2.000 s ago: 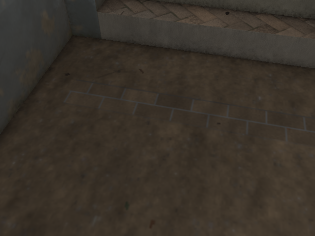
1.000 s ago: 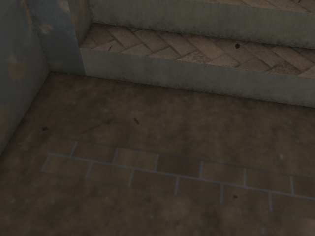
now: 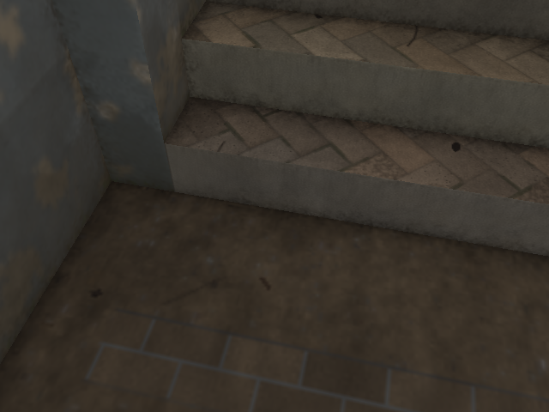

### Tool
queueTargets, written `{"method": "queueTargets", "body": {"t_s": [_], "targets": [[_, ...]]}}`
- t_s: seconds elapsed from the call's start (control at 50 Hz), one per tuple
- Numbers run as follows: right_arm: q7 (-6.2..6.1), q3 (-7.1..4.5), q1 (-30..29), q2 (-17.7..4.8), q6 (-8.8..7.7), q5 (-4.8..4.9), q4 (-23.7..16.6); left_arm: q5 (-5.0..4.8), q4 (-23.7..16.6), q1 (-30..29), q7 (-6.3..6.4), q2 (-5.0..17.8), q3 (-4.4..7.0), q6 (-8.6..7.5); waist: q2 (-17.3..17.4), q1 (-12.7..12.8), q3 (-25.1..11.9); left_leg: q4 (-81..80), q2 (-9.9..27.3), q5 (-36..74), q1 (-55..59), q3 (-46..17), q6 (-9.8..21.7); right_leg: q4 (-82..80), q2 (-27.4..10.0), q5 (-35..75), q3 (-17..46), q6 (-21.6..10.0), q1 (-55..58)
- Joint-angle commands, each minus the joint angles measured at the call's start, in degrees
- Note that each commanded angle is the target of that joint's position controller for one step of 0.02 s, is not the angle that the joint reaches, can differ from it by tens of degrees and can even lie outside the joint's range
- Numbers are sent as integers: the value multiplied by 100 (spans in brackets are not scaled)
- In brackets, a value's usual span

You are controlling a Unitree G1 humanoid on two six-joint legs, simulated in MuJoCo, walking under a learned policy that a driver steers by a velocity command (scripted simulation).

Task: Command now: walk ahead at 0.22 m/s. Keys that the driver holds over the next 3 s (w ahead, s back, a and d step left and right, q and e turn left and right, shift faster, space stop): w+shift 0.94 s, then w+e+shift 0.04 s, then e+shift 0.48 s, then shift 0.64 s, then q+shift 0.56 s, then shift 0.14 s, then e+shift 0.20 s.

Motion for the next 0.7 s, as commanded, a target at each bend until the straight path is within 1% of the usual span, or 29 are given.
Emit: {"method": "queueTargets", "body": {"t_s": [0.02,0.04,0.06,0.08,0.1,0.12,0.14,0.18,0.2,0.22,0.24,0.26,0.28,0.3,0.32,0.34,0.36,0.38,0.4,0.42,0.44,0.46,0.48,0.52,0.56,0.6,0.64,0.68,0.7], "targets": [[-25,-270,1070,-1057,-30,136,31,-97,-245,-236,-34,637,151,-90,692,-332,441,-1693,1089,-3066,-423,-1622,906,707,271,-1972,-317,-256,-705],[-43,-382,1080,-1394,-143,185,-10,-200,-572,-861,-95,522,105,-234,1174,-468,993,-2443,2024,-3544,-165,-2860,1352,1397,61,-1320,-313,-326,-1721],[-54,-390,1060,-1350,-280,103,-53,-228,-754,-1245,-143,579,117,-379,989,-539,1302,-2670,2453,-3057,198,-3427,1556,2029,-291,-1216,71,-393,-2622],[-45,-355,1075,-1161,-402,50,-56,-233,-769,-1211,-187,603,148,-496,732,-441,1303,-2549,2490,-2457,811,-3370,1519,2430,-511,-1034,265,-429,-3376],[-11,-327,1081,-996,-476,49,-73,-217,-740,-1094,-229,601,169,-588,569,-373,1098,-2372,2355,-1853,1327,-3055,1375,2647,-653,-814,326,-436,-3781],[23,-313,1064,-905,-488,79,-111,-206,-726,-1024,-272,621,190,-665,451,-325,898,-2312,2179,-1353,1565,-2629,1210,2531,-727,-567,297,-417,-3827],[44,-309,971,-869,-463,97,-193,-186,-722,-1016,-301,631,207,-704,429,-292,728,-2349,1959,-1001,1453,-2154,1039,2111,-744,-354,186,-361,-3462],[56,-328,799,-955,-419,93,-356,-151,-755,-1130,-357,406,146,-710,651,-273,597,-2408,1556,-514,632,-1395,856,1372,-562,26,-163,-186,-2287],[99,-345,841,-1031,-418,-339,-312,395,-1011,-1285,-571,324,113,-466,823,-254,639,-2559,1249,-556,68,-1018,841,966,-321,-17,-531,-101,-1554],[121,-374,833,-1072,-423,-361,-308,390,-1071,-1273,-648,322,131,-333,966,-229,698,-2595,1236,-529,-295,-841,834,751,-253,-17,-711,-111,-992],[137,-397,852,-1135,-431,-292,-307,323,-1103,-1131,-659,409,151,-261,958,-188,703,-2585,1321,-534,-471,-791,868,634,-207,0,-823,-156,-561],[153,-420,776,-1207,-441,-232,-327,270,-1070,-822,-639,502,181,-239,921,-42,699,-2422,1401,-375,-625,-727,884,509,-157,60,-887,-210,-104],[168,-437,629,-1289,-457,-196,-360,245,-947,-256,-585,645,249,-253,802,268,558,-1908,1383,472,-741,-578,853,386,-10,4,-963,-263,542],[190,-435,501,-1311,-469,-200,-383,236,-669,718,-496,851,362,-301,462,765,112,-681,1188,1826,-897,-256,774,246,180,-139,-1033,-327,1587],[204,-413,368,-1247,-469,-246,-434,292,-264,2120,-385,1212,510,-395,-265,1421,-633,1491,745,2261,-1624,187,648,86,-105,-796,-580,-434,3062],[249,-233,391,-409,-517,-160,-817,418,-104,2943,-305,2038,623,-481,-2308,1360,-1197,3966,-52,-742,-3253,187,400,-1456,-1940,-4133,2677,-812,3807],[277,-281,171,-551,-574,-113,-1011,348,-252,2149,-308,1674,491,-460,-1826,940,-958,4905,-263,-551,-3879,-856,582,-2656,-2192,-4959,4735,-971,2988],[313,-312,-33,-731,-568,-62,-1132,337,-496,1218,-320,1445,426,-452,-1104,466,-335,5220,279,97,-4218,-695,693,-2315,-2235,-4381,3987,-936,2461],[361,-323,-92,-829,-571,-113,-1096,278,-590,914,-358,1096,353,-499,-346,343,-240,4923,640,705,-3907,-550,686,-2169,-1988,-3306,3105,-929,1873],[387,-316,13,-722,-528,-200,-1060,234,-606,750,-359,982,308,-536,-265,117,-231,4567,800,885,-3493,-512,612,-2221,-1713,-2636,2510,-845,1418],[429,-290,96,-610,-438,-311,-1067,224,-571,707,-334,776,227,-571,-367,-54,-112,4359,901,964,-3273,-501,497,-2340,-1499,-2349,2086,-786,1050],[481,-268,28,-536,-342,-331,-1133,223,-514,791,-310,664,180,-606,-467,-117,29,4226,957,1062,-3245,-461,400,-2476,-1396,-2170,1830,-791,851],[512,-252,-131,-520,-262,-305,-1222,216,-459,943,-287,613,158,-640,-433,-129,216,4143,971,1208,-3411,-381,316,-2602,-1322,-1946,1644,-838,780],[528,-241,-553,-573,-158,-280,-1404,182,-419,1208,-266,686,157,-686,-234,-106,473,3833,996,1562,-3919,-246,173,-2803,-1258,-1465,1337,-947,870],[529,-234,-1202,-656,-132,-262,-1666,146,-418,1466,-277,730,154,-734,-58,28,652,3173,961,1884,-4213,-87,50,-3021,-1206,-918,1027,-1060,993],[538,-205,-1763,-653,-139,-212,-1896,118,-417,1637,-276,716,140,-796,-47,127,776,2303,866,2264,-4035,82,3,-3201,-1076,-238,626,-1069,1032],[561,-152,-2139,-588,-156,-153,-2051,90,-405,1774,-260,713,128,-848,-87,197,878,1480,761,2673,-3582,302,107,-3504,-1036,449,313,-1023,1116],[569,-124,-2455,-556,-173,-150,-2171,69,-349,1937,-242,700,107,-864,-63,269,952,858,650,2869,-3314,458,280,-3667,-1079,1362,66,-995,1594],[558,-115,-2521,-560,-189,-148,-2206,70,-330,1962,-231,746,106,-857,-99,268,930,578,561,2829,-3198,549,374,-3596,-1067,1986,-96,-964,1924]]}}
Next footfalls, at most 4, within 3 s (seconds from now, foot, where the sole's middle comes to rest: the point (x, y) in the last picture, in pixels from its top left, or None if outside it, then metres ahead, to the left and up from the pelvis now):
0.32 right None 0.24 -0.19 -0.77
0.82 left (290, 340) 0.70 -0.01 -0.77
1.24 right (338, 252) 0.98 -0.16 -0.77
1.80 left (276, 149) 1.20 0.02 -0.56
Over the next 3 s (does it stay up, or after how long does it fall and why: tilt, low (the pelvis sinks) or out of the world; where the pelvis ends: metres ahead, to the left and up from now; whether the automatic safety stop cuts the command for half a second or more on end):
stays up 0.90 -0.04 -0.01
